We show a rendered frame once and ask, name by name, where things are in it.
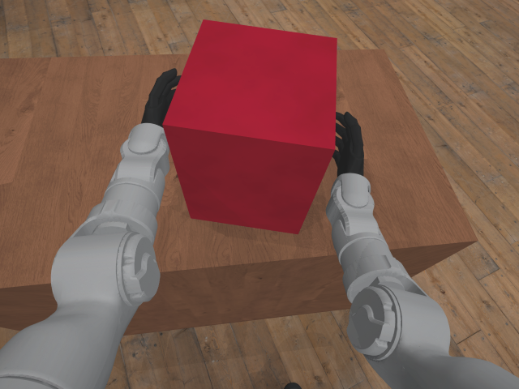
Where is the pedestal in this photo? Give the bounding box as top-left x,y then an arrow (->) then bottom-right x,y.
0,49 -> 478,336

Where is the robot left forearm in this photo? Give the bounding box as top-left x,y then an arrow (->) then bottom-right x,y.
51,123 -> 169,300

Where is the right robot upper arm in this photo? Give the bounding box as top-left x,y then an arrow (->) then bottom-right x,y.
346,284 -> 519,389

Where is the robot right forearm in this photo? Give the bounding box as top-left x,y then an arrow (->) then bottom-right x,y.
326,173 -> 429,303

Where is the robot left hand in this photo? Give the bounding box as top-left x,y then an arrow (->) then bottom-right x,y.
141,68 -> 181,127

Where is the robot right hand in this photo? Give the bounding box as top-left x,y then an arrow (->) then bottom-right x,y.
332,112 -> 364,176

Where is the left robot upper arm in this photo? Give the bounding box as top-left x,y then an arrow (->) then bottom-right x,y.
0,231 -> 161,389

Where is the carton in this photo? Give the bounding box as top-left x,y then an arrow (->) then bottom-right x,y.
162,19 -> 337,234

